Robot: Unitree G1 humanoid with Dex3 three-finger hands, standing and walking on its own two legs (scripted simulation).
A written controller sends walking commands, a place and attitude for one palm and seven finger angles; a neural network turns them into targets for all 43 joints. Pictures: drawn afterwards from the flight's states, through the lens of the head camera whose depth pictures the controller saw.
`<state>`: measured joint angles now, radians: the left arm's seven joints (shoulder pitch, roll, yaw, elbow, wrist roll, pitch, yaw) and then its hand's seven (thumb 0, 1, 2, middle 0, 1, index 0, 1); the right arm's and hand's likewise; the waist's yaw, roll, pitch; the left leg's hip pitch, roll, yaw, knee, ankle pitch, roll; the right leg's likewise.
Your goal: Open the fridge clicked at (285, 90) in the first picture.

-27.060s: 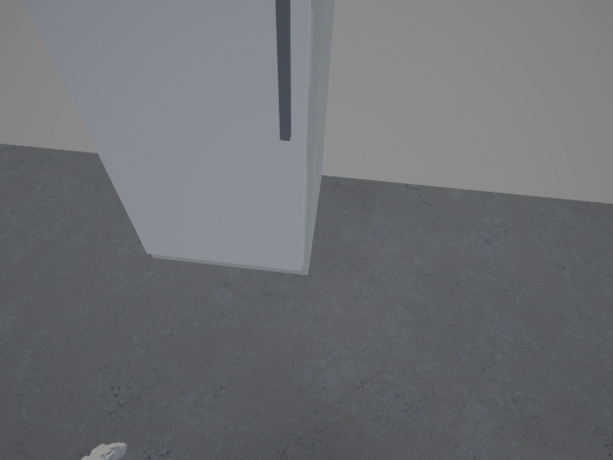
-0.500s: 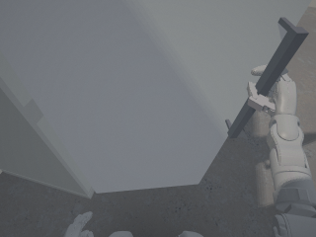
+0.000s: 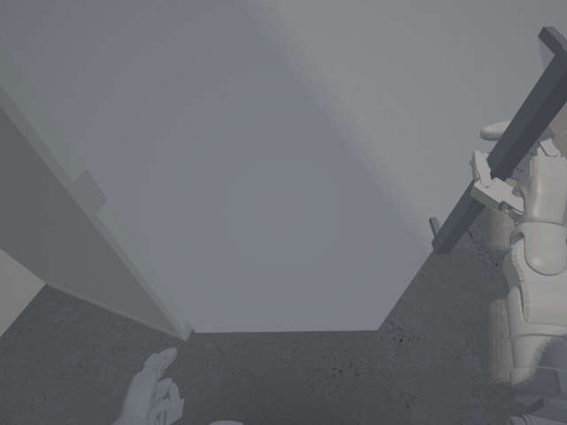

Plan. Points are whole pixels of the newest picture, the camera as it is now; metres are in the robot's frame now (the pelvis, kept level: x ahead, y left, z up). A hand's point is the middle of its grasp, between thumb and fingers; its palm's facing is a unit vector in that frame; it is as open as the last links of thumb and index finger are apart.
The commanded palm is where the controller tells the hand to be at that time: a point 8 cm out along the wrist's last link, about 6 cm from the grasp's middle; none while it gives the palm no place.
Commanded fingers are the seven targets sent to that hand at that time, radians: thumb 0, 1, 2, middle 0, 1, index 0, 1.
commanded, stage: stop walking and hold the door back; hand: right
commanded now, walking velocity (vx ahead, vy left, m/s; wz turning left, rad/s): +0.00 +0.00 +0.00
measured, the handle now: (481, 168) +0.45 -0.22 +0.13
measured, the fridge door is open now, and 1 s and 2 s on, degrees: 69 69 69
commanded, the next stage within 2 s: loosen the grip on the handle in 0.06 s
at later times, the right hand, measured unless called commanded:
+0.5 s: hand (486, 185) +0.40 -0.20 +0.15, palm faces +0.20 +0.96 -0.20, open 11.4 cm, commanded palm +0.37 -0.25 +0.15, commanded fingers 0.00 0.55 -0.20 0.34 1.27 0.34 1.27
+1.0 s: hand (509, 193) +0.40 -0.24 +0.13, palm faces +0.24 +0.95 -0.20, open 14.6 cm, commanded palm +0.36 -0.29 +0.14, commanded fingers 0.00 0.55 -0.20 0.25 1.15 0.25 1.15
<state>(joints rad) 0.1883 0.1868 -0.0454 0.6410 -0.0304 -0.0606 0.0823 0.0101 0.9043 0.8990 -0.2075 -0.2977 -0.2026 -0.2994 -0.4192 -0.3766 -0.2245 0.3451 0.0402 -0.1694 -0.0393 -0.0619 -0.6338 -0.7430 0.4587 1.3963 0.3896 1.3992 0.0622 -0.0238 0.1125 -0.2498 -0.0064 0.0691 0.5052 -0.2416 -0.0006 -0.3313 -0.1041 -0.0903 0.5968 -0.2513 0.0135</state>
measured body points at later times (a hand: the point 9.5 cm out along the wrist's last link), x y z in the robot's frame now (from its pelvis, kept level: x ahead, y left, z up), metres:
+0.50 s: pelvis -0.01 +0.01 -0.01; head +0.00 +0.01 +0.44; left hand +0.09 +0.28 -0.11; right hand +0.38 -0.25 +0.16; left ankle +0.02 +0.12 -0.73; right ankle +0.04 -0.12 -0.73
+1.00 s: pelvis +0.03 +0.00 -0.01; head +0.06 +0.01 +0.44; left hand +0.18 +0.25 -0.11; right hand +0.39 -0.29 +0.14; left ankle +0.02 +0.12 -0.73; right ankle +0.04 -0.12 -0.73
